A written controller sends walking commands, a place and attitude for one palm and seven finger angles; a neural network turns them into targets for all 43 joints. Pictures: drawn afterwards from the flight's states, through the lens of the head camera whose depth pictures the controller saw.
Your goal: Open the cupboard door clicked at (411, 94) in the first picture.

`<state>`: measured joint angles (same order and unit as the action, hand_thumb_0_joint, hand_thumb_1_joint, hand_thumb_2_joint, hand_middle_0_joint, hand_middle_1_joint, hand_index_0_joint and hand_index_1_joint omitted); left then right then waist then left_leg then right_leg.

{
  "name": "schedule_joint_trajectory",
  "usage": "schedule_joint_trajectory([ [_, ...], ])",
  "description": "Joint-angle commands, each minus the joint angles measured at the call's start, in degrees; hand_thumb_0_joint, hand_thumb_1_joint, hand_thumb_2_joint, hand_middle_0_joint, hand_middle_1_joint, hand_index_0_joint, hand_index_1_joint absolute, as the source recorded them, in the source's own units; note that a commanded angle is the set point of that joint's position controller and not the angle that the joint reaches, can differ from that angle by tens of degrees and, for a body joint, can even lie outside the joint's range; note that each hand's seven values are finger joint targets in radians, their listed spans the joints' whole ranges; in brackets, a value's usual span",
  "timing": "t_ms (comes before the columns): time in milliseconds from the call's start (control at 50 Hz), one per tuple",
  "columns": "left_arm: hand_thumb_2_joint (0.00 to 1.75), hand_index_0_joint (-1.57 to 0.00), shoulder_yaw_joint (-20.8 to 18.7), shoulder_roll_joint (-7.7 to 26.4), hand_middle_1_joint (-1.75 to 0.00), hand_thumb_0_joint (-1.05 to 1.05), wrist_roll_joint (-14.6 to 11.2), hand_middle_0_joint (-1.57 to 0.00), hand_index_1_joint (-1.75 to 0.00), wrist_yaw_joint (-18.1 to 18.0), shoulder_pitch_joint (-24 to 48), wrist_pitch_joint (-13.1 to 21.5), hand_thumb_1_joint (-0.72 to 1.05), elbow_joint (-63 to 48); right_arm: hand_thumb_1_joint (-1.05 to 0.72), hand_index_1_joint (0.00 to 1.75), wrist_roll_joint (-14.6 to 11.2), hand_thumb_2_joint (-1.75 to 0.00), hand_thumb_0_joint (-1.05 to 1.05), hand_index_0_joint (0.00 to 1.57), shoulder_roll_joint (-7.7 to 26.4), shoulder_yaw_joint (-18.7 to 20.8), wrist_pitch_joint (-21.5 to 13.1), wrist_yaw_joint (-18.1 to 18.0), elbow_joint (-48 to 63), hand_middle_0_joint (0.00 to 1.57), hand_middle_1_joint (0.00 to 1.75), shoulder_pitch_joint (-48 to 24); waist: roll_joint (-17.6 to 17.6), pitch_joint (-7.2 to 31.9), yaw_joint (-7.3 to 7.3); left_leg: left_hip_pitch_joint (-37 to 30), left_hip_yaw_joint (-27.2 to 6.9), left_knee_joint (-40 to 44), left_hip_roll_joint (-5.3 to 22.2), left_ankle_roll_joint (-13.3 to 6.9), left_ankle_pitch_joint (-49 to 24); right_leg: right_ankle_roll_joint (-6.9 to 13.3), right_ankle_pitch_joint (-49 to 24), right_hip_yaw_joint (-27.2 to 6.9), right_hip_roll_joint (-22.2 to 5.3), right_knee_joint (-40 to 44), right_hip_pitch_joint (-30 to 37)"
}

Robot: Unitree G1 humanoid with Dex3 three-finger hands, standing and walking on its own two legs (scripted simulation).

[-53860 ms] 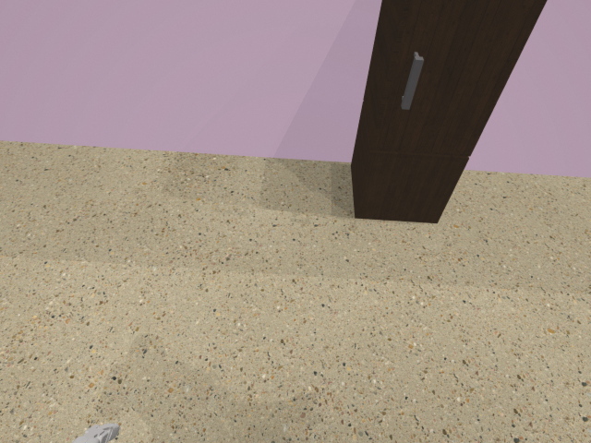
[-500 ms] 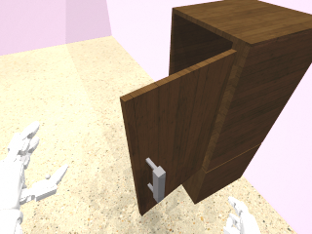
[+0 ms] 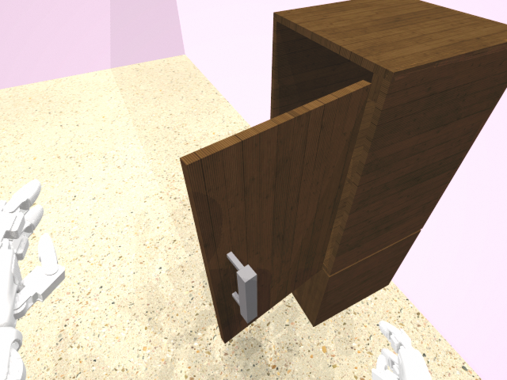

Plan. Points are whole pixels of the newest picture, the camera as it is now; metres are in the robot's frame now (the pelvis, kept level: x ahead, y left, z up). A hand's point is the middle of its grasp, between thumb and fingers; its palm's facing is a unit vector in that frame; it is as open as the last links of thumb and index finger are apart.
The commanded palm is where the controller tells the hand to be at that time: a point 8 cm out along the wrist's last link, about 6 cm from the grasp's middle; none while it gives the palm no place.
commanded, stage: draw the hand back to the body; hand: left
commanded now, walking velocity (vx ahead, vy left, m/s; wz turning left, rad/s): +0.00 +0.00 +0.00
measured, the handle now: (241, 287) +0.30 +0.07 -0.06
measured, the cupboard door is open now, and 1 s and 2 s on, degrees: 100 100 100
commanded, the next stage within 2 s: step back with the hand held close in 0.02 s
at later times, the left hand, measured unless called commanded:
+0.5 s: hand (72, 268) +0.19 +0.25 +0.15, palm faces +0.31 -0.80 -0.51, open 7.4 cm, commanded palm +0.13 +0.30 +0.18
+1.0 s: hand out of the picture +0.05 +0.30 +0.16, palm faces +0.51 -0.71 -0.49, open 7.4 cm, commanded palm -0.02 +0.33 +0.18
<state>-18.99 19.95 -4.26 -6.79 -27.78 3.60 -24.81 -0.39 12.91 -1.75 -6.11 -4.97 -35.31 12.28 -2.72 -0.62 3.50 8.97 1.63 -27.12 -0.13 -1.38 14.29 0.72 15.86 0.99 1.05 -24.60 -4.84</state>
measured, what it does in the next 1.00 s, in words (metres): walks backwards: right foot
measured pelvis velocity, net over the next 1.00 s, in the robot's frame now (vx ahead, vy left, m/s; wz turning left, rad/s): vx -0.13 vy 0.02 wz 0.09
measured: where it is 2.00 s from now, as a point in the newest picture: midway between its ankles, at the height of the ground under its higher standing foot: outside the picture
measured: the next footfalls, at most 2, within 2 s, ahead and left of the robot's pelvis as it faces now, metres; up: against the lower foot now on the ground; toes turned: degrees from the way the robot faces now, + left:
right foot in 0.94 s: -0.11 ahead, -0.09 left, +0.00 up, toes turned +9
left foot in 1.12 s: -0.06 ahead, +0.11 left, +0.00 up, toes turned +5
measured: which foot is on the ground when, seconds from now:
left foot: down 0.00-1.00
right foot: down 0.00-0.84, up 0.86-0.92, down 0.94-1.00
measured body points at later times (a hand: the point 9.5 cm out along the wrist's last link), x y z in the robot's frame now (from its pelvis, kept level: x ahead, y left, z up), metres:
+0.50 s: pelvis -0.02 +0.00 +0.00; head +0.00 +0.00 +0.45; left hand +0.17 +0.29 +0.18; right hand +0.15 -0.25 -0.08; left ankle +0.01 +0.10 -0.74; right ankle -0.02 -0.11 -0.74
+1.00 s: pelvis -0.13 +0.02 -0.02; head -0.09 +0.02 +0.43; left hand +0.02 +0.33 +0.19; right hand +0.07 -0.19 -0.11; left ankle +0.00 +0.11 -0.74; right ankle -0.15 -0.10 -0.74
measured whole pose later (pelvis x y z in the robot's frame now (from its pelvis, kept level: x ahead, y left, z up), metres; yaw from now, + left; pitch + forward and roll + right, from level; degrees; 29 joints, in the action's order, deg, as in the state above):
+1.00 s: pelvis -0.13 +0.02 -0.02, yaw +5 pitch +1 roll -2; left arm -26.4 22.0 -1.9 -8.6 -31.3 13.3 -31.1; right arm 0.6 11.5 -0.2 -4.7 -3.5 -34.5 10.4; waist -2.2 -3.2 0.9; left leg 29.4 3.7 -32.3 1.3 -2.3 8.4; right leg 1.7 20.7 -2.1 5.1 -33.0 -13.8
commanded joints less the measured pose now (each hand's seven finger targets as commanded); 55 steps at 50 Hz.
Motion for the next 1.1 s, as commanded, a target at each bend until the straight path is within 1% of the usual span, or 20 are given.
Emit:
schedule_joint_trajectory([
  [0, 0.90, -0.20, -7.0, 10.2, -0.30, 0.00, -0.1, -0.20, -0.30, -1.2, 4.7, 3.9, 0.90, -11.1, -0.90, 0.30, -0.2, -0.90, 0.00, 0.20, 5.9, 2.7, -3.6, -0.2, 9.3, 0.20, 0.30, -7.9, -1.2, 3.0, 0.10, -3.8, -0.7, 4.3, 1.3, 0.1, -9.0, 0.3, -10.2, -0.3, -0.8, 5.2, -3.7],
  [40, 0.90, -0.20, -6.1, 9.3, -0.30, 0.00, -0.4, -0.20, -0.30, -1.0, 4.4, 3.7, 0.90, -9.1, -0.90, 0.30, -0.1, -0.90, 0.00, 0.20, 5.9, 2.8, -3.3, -0.1, 9.3, 0.20, 0.30, -8.2, 1.3, 1.7, -0.06, -3.6, -0.7, 4.5, 1.4, -0.1, -8.3, 0.0, -9.6, -0.3, -0.8, 5.7, -4.0],
  [120, 0.90, -0.20, -7.1, 11.2, -0.30, 0.00, -0.2, -0.20, -0.30, -1.0, 7.9, 4.2, 0.90, -9.9, -0.90, 0.30, -0.1, -0.90, 0.00, 0.20, 6.1, 3.0, -3.2, -0.2, 8.8, 0.20, 0.30, -8.8, 0.1, 2.3, 0.10, -4.6, -0.1, 4.5, 1.1, -0.4, -8.0, 0.0, -9.3, -0.9, -1.0, 6.8, -3.8],
  [140, 0.90, -0.20, -13.2, 17.2, -0.30, 0.00, 0.6, -0.20, -0.30, -1.3, 13.3, 6.4, 0.90, -12.4, -0.90, 0.30, -0.4, -0.90, 0.00, 0.20, 7.4, 3.2, -2.1, -0.1, 10.3, 0.20, 0.30, -8.5, 1.7, -1.3, -2.43, -1.9, -1.3, 2.1, 1.8, -1.2, -5.3, -0.1, -13.1, -7.8, -3.7, 10.4, -9.8],
  [200, 0.90, -0.20, -8.9, 12.1, -0.30, 0.00, 1.2, -0.20, -0.30, -0.5, 5.3, 7.0, 0.90, -7.5, -0.90, 0.30, 0.1, -0.90, 0.00, 0.20, 6.7, 3.6, 0.0, 0.2, 9.4, 0.20, 0.30, -8.2, 4.1, 1.8, -2.96, -3.2, -1.1, 0.6, 1.7, -0.9, -8.1, -0.1, -20.2, -7.9, -5.6, 9.3, -8.7],
  [320, 0.90, -0.20, -11.0, 14.0, -0.30, 0.00, 1.2, -0.20, -0.30, -1.3, -0.4, 7.8, 0.90, -11.8, -0.90, 0.30, 0.0, -0.90, 0.00, 0.20, 7.0, 4.5, 2.6, 0.0, 11.5, 0.20, 0.30, -8.4, 0.8, 9.8, -2.61, -3.9, -0.6, 1.8, 3.6, -0.6, -22.4, -1.1, -31.0, -4.3, -4.5, 3.1, -2.8],
  [440, 0.90, -0.20, -14.0, 15.7, -0.30, 0.00, 0.7, -0.20, -0.30, -2.1, -6.1, 8.0, 0.90, -15.1, -0.90, 0.30, -0.5, -0.90, 0.00, 0.20, 6.3, 5.0, 4.6, 0.0, 13.6, 0.20, 0.30, -8.4, 0.9, 12.9, -2.56, -0.8, -0.7, 1.4, 4.5, -0.3, -25.3, -1.0, -32.8, -4.2, -3.7, -0.4, -0.7],
  [560, 0.90, -0.20, -13.3, 14.6, -0.30, 0.00, 0.8, -0.20, -0.30, -2.6, -7.2, 8.5, 0.90, -14.6, -0.90, 0.30, -0.4, -0.90, 0.00, 0.20, 7.1, 5.2, 4.5, 0.0, 13.5, 0.20, 0.30, -7.5, -1.5, 8.5, -3.29, 6.8, -2.4, 3.9, 4.9, -0.6, -11.7, -1.2, -20.6, -5.1, -2.4, 0.4, -3.0],
  [660, 0.90, -0.20, -13.0, 14.1, -0.30, 0.00, 2.2, -0.20, -0.30, -3.0, -4.7, 10.1, 0.90, -14.8, -0.90, 0.30, -0.2, -0.90, 0.00, 0.20, 7.9, 5.0, 2.8, -0.3, 13.9, 0.20, 0.30, -7.2, -3.7, 3.1, -3.51, 21.7, -6.0, 10.2, 6.7, -2.9, 13.8, -1.7, -5.7, -4.6, -0.3, -1.9, 0.7],
  [700, 0.90, -0.20, -13.4, 13.9, -0.30, 0.00, 3.0, -0.20, -0.30, -3.1, -3.5, 10.7, 0.90, -15.2, -0.90, 0.30, -0.1, -0.90, 0.00, 0.20, 8.4, 5.1, 1.9, -0.4, 13.8, 0.20, 0.30, -6.6, -4.2, 2.7, -3.40, 27.5, -8.1, 12.3, 8.1, -3.9, 20.6, -2.0, -2.9, -4.0, 0.9, -5.1, 3.8],
  [780, 0.90, -0.20, -13.8, 13.2, -0.30, 0.00, 4.8, -0.20, -0.30, -3.0, 0.8, 11.7, 0.90, -17.0, -0.90, 0.30, 0.4, -0.90, 0.00, 0.20, 8.7, 5.4, -0.2, -0.6, 13.5, 0.20, 0.30, -6.8, -11.1, 3.6, -2.74, 39.4, -13.9, 19.4, 14.0, -6.5, 33.4, -2.7, -3.1, -0.6, 4.7, -20.3, 12.6],
  [820, 0.90, -0.20, -15.1, 14.7, -0.30, 0.00, 4.6, -0.20, -0.30, -2.9, 1.0, 11.9, 0.90, -17.3, -0.90, 0.30, 0.7, -0.90, 0.00, 0.20, 8.2, 5.5, -1.2, -0.3, 13.0, 0.20, 0.30, -6.7, -10.3, 4.0, -2.67, 37.6, -14.5, 18.5, 15.0, -7.0, 31.7, -2.3, -0.9, -1.4, 4.8, -22.6, 10.5],
  [880, 0.90, -0.20, -14.0, 13.3, -0.30, 0.00, 2.9, -0.20, -0.30, -2.7, -2.4, 12.2, 0.90, -17.4, -0.90, 0.30, 0.7, -0.90, 0.00, 0.20, 6.9, 5.4, -2.2, 0.6, 11.9, 0.20, 0.30, -5.9, -5.8, 3.5, -2.94, 25.3, -10.6, 12.5, 11.8, -4.2, 21.6, 0.2, 5.0, -2.5, 3.3, -10.2, -0.5],
  [920, 0.90, -0.20, -14.5, 14.5, -0.30, 0.00, 1.8, -0.20, -0.30, -2.8, -4.0, 12.4, 0.90, -18.8, -0.90, 0.30, 0.8, -0.90, 0.00, 0.20, 6.3, 5.4, -2.5, 1.0, 11.0, 0.20, 0.30, -6.0, 0.0, 4.6, -3.99, 11.5, -3.6, 2.3, 5.6, -0.5, 11.8, 3.0, 2.8, -11.2, -1.4, 2.6, -13.7],
  [940, 0.90, -0.20, -12.8, 13.7, -0.30, 0.00, 1.2, -0.20, -0.30, -2.9, -3.1, 13.0, 0.90, -18.6, -0.90, 0.30, 0.7, -0.90, 0.00, 0.20, 5.1, 5.0, -2.2, 1.3, 9.9, 0.20, 0.30, -5.4, 3.7, 6.1, -4.62, 5.0, -0.8, -4.4, 3.3, 1.2, 4.1, 4.5, -2.8, -16.4, -6.5, 6.2, -19.1],
  [960, 0.90, -0.20, -13.4, 15.0, -0.30, 0.00, 1.4, -0.20, -0.30, -3.5, -1.7, 13.8, 0.90, -17.6, -0.90, 0.30, 0.8, -0.90, 0.00, 0.20, 4.9, 4.9, -1.8, 1.5, 8.5, 0.20, 0.30, -4.7, 6.9, 8.4, -4.77, 0.0, 0.9, -9.8, 2.2, 1.7, -2.4, 4.5, -16.6, -20.1, -10.8, 8.0, -20.9],
  [980, 0.90, -0.20, -12.2, 14.7, -0.30, 0.00, 1.7, -0.20, -0.30, -3.6, -0.2, 13.4, 0.90, -16.7, -0.90, 0.30, 0.3, -0.90, 0.00, 0.20, 5.4, 5.6, -1.6, 1.5, 8.1, 0.20, 0.30, -4.7, 12.9, 10.9, -4.65, 1.1, 0.8, -13.8, 0.8, 1.7, -2.6, 2.7, -29.1, -19.9, -11.5, 6.1, -17.3],
  [1000, 0.90, -0.20, -13.4, 16.2, -0.30, 0.00, 2.1, -0.20, -0.30, -3.6, 0.1, 12.8, 0.90, -16.1, -0.90, 0.30, 0.2, -0.90, 0.00, 0.20, 5.6, 5.8, -1.5, 1.4, 8.7, 0.20, 0.30, -5.7, 14.9, 11.5, -4.38, 3.0, 0.9, -15.5, 0.3, 1.4, -0.7, 1.8, -37.0, -19.1, -11.6, 4.5, -14.9],
  [1040, 0.90, -0.20, -12.4, 16.1, -0.30, 0.00, 2.5, -0.20, -0.30, -3.7, 1.3, 11.6, 0.90, -14.6, -0.90, 0.30, 0.3, -0.90, 0.00, 0.20, 4.8, 5.4, -0.8, 0.6, 8.6, 0.20, 0.30, -6.2, 13.4, 9.6, -4.52, 6.3, -0.3, -13.1, 0.7, 1.5, 1.6, 3.2, -40.8, -18.0, -12.1, 2.6, -11.7],
  [1080, 0.90, -0.20, -10.9, 15.6, -0.30, 0.00, 2.3, -0.20, -0.30, -3.3, 5.2, 11.3, 0.90, -15.3, -0.90, 0.30, 0.2, -0.90, 0.00, 0.20, 5.5, 4.4, -0.6, -0.1, 8.3, 0.20, 0.30, -7.1, 6.2, 6.0, -4.84, 3.3, -0.4, -1.9, 1.4, 1.5, -8.9, 1.4, -38.9, -13.5, -7.2, -0.1, -12.5],
])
